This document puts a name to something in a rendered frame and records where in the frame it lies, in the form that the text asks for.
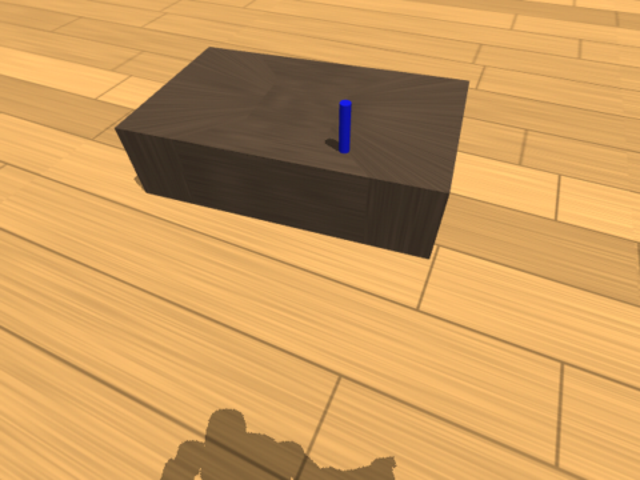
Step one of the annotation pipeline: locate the can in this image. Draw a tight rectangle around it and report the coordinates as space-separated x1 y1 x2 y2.
339 100 351 154

